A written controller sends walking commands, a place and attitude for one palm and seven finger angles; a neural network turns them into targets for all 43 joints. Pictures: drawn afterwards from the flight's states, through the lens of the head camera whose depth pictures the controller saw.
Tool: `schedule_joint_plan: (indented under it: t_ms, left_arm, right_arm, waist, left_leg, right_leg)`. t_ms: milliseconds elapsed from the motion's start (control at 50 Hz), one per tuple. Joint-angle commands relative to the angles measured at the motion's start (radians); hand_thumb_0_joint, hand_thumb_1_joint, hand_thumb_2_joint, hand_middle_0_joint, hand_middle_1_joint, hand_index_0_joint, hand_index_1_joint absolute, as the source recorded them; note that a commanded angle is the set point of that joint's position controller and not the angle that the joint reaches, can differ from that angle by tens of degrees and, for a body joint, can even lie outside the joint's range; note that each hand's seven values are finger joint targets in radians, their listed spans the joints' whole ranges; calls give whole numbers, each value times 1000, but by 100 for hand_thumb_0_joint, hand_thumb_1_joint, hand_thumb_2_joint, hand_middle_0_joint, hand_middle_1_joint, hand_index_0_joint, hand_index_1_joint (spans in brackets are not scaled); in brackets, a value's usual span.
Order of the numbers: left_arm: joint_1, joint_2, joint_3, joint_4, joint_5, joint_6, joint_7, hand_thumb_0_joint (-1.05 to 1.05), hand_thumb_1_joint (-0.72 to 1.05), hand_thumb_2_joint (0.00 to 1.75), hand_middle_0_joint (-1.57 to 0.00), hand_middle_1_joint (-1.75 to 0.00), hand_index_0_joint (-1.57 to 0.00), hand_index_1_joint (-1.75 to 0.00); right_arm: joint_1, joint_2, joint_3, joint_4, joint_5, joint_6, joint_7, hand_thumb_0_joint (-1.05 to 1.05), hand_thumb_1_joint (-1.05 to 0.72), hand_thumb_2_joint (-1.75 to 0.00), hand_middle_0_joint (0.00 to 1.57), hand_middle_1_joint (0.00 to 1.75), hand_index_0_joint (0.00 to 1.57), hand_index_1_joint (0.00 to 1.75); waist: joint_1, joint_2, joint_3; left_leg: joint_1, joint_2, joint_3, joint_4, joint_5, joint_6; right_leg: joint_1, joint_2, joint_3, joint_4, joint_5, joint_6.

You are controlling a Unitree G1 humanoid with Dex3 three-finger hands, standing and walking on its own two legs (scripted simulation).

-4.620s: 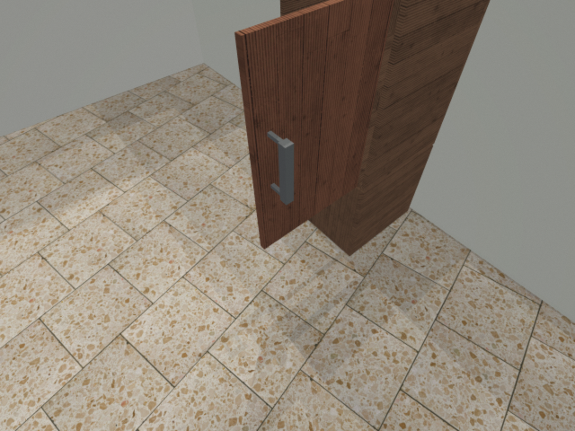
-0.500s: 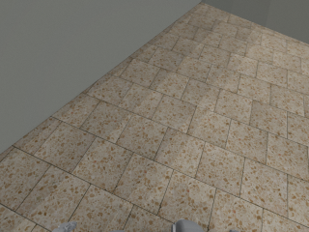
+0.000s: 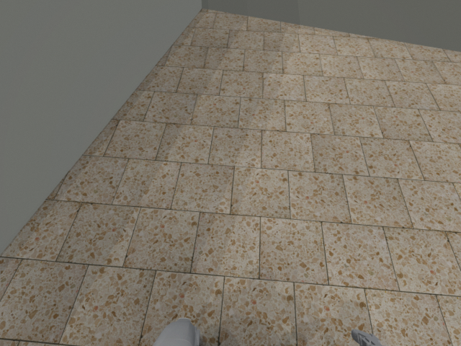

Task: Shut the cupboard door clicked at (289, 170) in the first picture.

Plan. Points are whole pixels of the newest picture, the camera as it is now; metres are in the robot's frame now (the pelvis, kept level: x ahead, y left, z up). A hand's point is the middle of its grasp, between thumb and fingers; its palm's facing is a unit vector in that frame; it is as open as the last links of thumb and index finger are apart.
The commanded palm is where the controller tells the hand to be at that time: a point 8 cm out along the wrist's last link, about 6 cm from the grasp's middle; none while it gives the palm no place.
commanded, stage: walk around to get in front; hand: left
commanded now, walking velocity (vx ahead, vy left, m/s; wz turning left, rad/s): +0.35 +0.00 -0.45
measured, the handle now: out of the picture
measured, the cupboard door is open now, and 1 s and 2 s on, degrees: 90 90 90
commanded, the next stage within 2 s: walk to a spot facing it in 0.70 s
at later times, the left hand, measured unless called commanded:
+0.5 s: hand (203, 212) +0.42 +0.10 -0.15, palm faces -0.35 -0.91 -0.24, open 7.4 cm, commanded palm none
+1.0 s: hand (213, 208) +0.46 +0.08 -0.20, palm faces -0.20 -0.96 -0.17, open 7.3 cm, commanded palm none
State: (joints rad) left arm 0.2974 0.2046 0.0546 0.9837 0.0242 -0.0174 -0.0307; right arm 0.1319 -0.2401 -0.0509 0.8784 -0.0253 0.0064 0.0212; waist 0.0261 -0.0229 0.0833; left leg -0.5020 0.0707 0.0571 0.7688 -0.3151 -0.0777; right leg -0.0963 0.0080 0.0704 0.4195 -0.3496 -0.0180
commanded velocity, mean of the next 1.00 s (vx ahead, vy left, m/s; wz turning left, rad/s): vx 0.27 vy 0.00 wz -0.08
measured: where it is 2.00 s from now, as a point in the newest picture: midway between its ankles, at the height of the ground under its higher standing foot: (285, 271)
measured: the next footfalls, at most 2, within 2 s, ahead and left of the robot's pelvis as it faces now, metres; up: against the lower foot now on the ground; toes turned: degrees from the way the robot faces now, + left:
left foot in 0.08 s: +0.16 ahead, +0.14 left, +0.00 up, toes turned +2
right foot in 0.50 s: +0.29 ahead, -0.17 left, +0.00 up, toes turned -23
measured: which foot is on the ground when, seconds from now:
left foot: up 0.00-0.06, down 0.08-0.50, up 0.52-0.92, down 0.94-1.00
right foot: down 0.00-0.08, up 0.10-0.48, down 0.50-0.94, up 0.96-1.00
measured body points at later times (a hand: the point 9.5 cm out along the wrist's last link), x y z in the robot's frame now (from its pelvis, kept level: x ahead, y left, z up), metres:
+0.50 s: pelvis +0.21 -0.04 -0.02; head +0.25 -0.07 +0.43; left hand +0.44 +0.15 -0.14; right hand +0.06 -0.25 -0.17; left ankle +0.12 +0.13 -0.74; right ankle +0.25 -0.15 -0.74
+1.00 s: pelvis +0.43 -0.10 -0.02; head +0.46 -0.08 +0.43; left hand +0.47 +0.13 -0.18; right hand +0.47 -0.35 -0.15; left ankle +0.52 -0.04 -0.74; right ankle +0.27 -0.16 -0.69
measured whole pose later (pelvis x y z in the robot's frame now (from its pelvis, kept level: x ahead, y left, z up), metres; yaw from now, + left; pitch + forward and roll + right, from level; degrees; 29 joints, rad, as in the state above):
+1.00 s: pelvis +0.43 -0.10 -0.02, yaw -15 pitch +0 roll -1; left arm 0.31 0.20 0.03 1.11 0.00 -0.03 0.01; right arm 0.12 -0.17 -0.02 0.97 -0.03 -0.05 0.00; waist 0.01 -0.03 0.06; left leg -0.41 0.02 0.11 0.63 -0.22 0.08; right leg -0.19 -0.01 -0.09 0.92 -0.52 0.01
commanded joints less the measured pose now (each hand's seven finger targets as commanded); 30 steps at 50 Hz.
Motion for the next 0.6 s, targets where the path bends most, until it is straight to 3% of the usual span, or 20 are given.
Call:
schedule_joint_plan:
  t_ms: [0, 20, 40, 60, 80, 100, 120, 140, 160, 200, 240, 320, 380, 420, 440, 460, 480, 500, 520, 580]
  left_arm:
    - [-48, 218, 62, -63, -5, -27, 18, 0, 90, 90, -20, -30, -20, -30]
    - [-75, 188, 57, -72, -8, -28, 16, 0, 90, 90, -20, -30, -20, -30]
    - [-57, 127, 47, -86, -17, -26, 8, 0, 90, 90, -20, -30, -20, -30]
    - [-54, 86, 28, -114, -21, -28, 2, 0, 90, 90, -20, -30, -20, -30]
    - [-105, 109, 35, -128, -13, -25, 2, 0, 90, 90, -20, -30, -20, -30]
    - [-117, 116, 42, -117, -1, -26, -5, 0, 90, 90, -20, -30, -20, -30]
    - [-140, 100, 43, -106, 4, -21, -13, 0, 90, 90, -20, -30, -20, -30]
    - [-133, 95, 44, -98, 8, -10, -23, 0, 90, 90, -20, -30, -20, -30]
    - [-106, 80, 39, -91, 11, -1, -30, 0, 90, 90, -20, -30, -20, -30]
    - [-118, 53, 31, -96, 9, 10, -36, 0, 90, 90, -20, -30, -20, -30]
    - [-158, 37, 20, -107, 7, 14, -39, 0, 90, 90, -20, -30, -20, -30]
    - [-273, 22, 7, -137, 7, 11, -38, 0, 90, 90, -20, -30, -20, -30]
    - [-301, 40, 12, -145, 7, 8, -36, 0, 90, 90, -20, -30, -20, -30]
    - [-233, 64, 18, -123, 8, 3, -32, 0, 90, 90, -20, -30, -20, -30]
    - [-107, 97, 29, -85, 8, -5, -26, 0, 90, 90, -20, -30, -20, -30]
    - [74, 180, 50, -29, 13, -19, -11, 0, 90, 90, -20, -30, -20, -30]
    - [211, 302, 84, 2, 6, -26, 7, 0, 90, 90, -20, -30, -20, -30]
    - [174, 316, 81, 0, -19, -21, 19, 0, 90, 90, -20, -30, -20, -30]
    - [78, 261, 67, -17, -21, -22, 26, 0, 90, 90, -20, -30, -20, -30]
    - [-68, 141, 28, -54, -16, -37, 33, 0, 90, 90, -20, -30, -20, -30]
  right_arm:
    - [31, -89, -21, -64, 5, -57, -14, 0, -90, -90, 20, 30, 20, 30]
    - [149, -128, -32, -19, 1, -64, -28, 0, -90, -90, 20, 30, 20, 30]
    - [304, -234, -58, 20, -16, -72, -42, 0, -90, -90, 20, 30, 20, 30]
    - [413, -307, -67, 33, -22, -69, -46, 0, -90, -90, 20, 30, 20, 30]
    - [373, -276, -53, 22, -21, -57, -49, 0, -90, -90, 20, 30, 20, 30]
    - [280, -216, -38, -2, -18, -59, -43, 0, -90, -90, 20, 30, 20, 30]
    - [214, -173, -27, -18, -18, -64, -43, 0, -90, -90, 20, 30, 20, 30]
    - [182, -138, -15, -21, -17, -68, -44, 0, -90, -90, 20, 30, 20, 30]
    - [159, -120, -9, -15, -12, -75, -47, 0, -90, -90, 20, 30, 20, 30]
    - [196, -113, -9, 8, -10, -84, -49, 0, -90, -90, 20, 30, 20, 30]
    - [227, -121, -13, 29, -10, -85, -45, 0, -90, -90, 20, 30, 20, 30]
    - [280, -125, -18, 63, -15, -74, -34, 0, -90, -90, 20, 30, 20, 30]
    - [281, -129, -18, 75, -19, -66, -28, 0, -90, -90, 20, 30, 20, 30]
    - [268, -146, -17, 80, -17, -60, -27, 0, -90, -90, 20, 30, 20, 30]
    - [249, -145, -13, 78, -10, -60, -27, 0, -90, -90, 20, 30, 20, 30]
    - [223, -116, -5, 68, 3, -62, -15, 0, -90, -90, 20, 30, 20, 30]
    - [215, -49, 7, 25, 19, -64, -17, 0, -90, -90, 20, 30, 20, 30]
    - [163, -90, -1, 13, 19, -59, -19, 0, -90, -90, 20, 30, 20, 30]
    - [139, -93, -9, 28, 18, -59, -19, 0, -90, -90, 20, 30, 20, 30]
    - [169, -52, -6, 82, 0, -39, -23, 0, -90, -90, 20, 30, 20, 30]
  waist:
    - [-51, -114, -74]
    - [-111, -27, -111]
    - [-173, 205, -218]
    - [-192, 400, -276]
    - [-171, 259, -188]
    - [-123, 167, -93]
    - [-97, 190, -20]
    - [-69, 177, 15]
    - [-43, 213, 6]
    - [-42, 185, -48]
    - [-49, 173, -76]
    - [-78, 144, -43]
    - [-73, 154, -23]
    - [-27, 123, -54]
    - [37, 72, -109]
    - [124, -79, -201]
    - [160, -352, -303]
    - [134, -268, -265]
    - [88, -165, -170]
    - [-17, -107, -96]
  left_leg:
    - [225, -51, 43, -230, 84, 17]
    - [447, -36, 31, -304, 112, 32]
    - [675, 183, -226, -354, -14, 98]
    - [731, 437, -542, -476, -93, 198]
    - [614, 474, -592, -540, -164, 243]
    - [471, 425, -502, -563, -196, 227]
    - [349, 381, -413, -581, -181, 202]
    - [300, 347, -316, -598, -144, 177]
    - [307, 318, -213, -590, -68, 157]
    - [374, 286, -96, -565, 136, 163]
    - [417, 272, -7, -548, 224, 168]
    - [423, 265, 83, -537, 281, 163]
    - [397, 281, 113, -511, 280, 155]
    - [382, 268, 150, -390, 410, 136]
    - [318, 233, 184, -214, 485, 110]
    - [120, 161, 241, 62, 399, 72]
    - [-162, -9, 202, 409, -281, 21]
    - [-225, 33, 20, 532, -282, 44]
    - [-237, 79, -18, 549, -159, 44]
    - [-74, 120, -27, 397, -29, 24]
  right_leg:
    - [-72, -174, 163, -17, 329, -129]
    - [-193, -123, 127, 123, 362, -94]
    - [-373, -12, 32, 402, 171, -41]
    - [-528, 59, -62, 737, -238, -4]
    - [-580, -9, 4, 866, -216, -14]
    - [-595, -53, -9, 913, -132, -12]
    - [-586, -83, -26, 929, -56, -4]
    - [-573, -106, -32, 912, -1, 4]
    - [-560, -119, -43, 872, 33, 15]
    - [-553, -118, -70, 773, 62, 25]
    - [-536, -119, -101, 645, 80, 28]
    - [-474, -96, -174, 398, 120, 21]
    - [-378, -75, -196, 288, 125, 5]
    - [-224, -32, -236, 218, 117, -15]
    - [-26, -13, -227, 156, 130, -36]
    - [259, -113, -76, 98, 54, -93]
    - [443, -417, 409, -53, 95, -210]
    - [365, -445, 460, -143, 100, -230]
    - [256, -408, 361, -154, 97, -217]
    - [-23, -303, 102, -175, 319, -159]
